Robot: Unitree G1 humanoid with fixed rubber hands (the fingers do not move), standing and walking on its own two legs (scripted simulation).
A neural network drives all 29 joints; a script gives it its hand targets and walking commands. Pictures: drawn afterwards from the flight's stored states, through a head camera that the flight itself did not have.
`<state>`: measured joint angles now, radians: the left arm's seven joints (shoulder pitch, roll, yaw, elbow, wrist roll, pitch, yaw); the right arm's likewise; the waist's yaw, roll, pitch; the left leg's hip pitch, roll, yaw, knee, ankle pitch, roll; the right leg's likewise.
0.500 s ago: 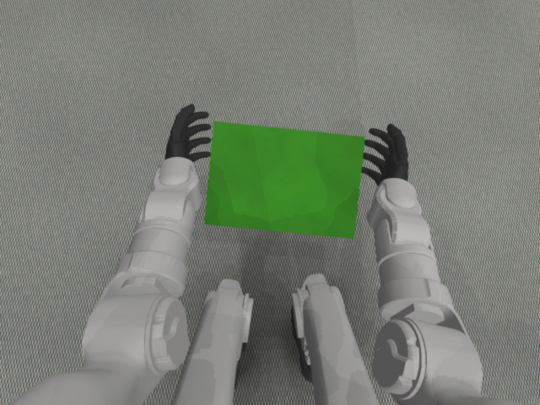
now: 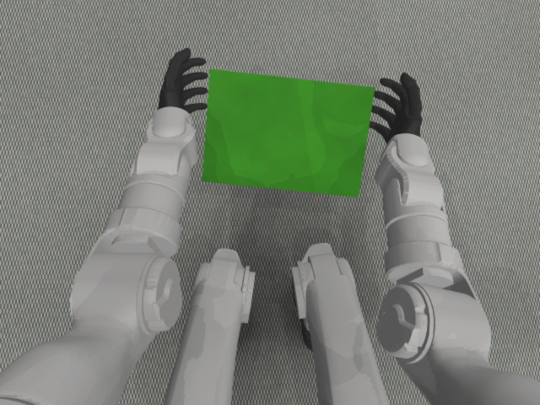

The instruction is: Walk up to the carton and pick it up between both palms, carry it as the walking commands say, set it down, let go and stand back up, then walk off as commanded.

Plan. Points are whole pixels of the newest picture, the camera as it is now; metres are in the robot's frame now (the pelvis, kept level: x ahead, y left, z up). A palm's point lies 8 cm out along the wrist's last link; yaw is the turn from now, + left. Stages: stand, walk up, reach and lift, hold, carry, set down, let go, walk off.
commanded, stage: set down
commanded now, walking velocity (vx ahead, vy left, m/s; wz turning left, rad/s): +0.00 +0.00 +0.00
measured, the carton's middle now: (283, 136) +0.49 -0.03 -0.20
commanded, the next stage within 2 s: none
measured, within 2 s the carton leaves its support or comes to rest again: neither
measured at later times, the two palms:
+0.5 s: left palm (189, 116) +0.52 +0.12 -0.19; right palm (378, 140) +0.48 -0.19 -0.19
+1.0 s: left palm (193, 122) +0.54 +0.13 -0.25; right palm (365, 145) +0.49 -0.18 -0.25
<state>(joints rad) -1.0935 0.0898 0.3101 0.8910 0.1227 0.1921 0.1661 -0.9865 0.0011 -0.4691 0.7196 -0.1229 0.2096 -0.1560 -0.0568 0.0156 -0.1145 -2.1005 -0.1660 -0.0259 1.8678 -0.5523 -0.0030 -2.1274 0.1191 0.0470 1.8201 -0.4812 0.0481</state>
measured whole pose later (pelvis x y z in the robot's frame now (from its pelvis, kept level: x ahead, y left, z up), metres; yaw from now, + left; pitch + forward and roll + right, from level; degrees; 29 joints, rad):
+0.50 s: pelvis -0.01 +0.00 -0.06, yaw +0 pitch +44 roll -1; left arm -1.26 0.18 0.23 0.98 0.05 0.19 0.16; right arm -1.12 -0.06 -0.45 0.76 -0.06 0.20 -0.16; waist -0.06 0.01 0.04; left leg -2.27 -0.18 -0.01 2.07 -0.57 -0.02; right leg -2.29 0.12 0.02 2.02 -0.50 0.05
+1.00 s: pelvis +0.00 +0.00 -0.09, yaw +0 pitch +38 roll -2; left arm -1.38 0.27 0.12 1.12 -0.04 0.15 0.13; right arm -1.21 -0.12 -0.41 0.90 -0.01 0.15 -0.13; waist -0.07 0.00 0.24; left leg -2.24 -0.15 0.01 2.22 -0.64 0.01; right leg -2.26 0.10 -0.01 2.16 -0.56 0.04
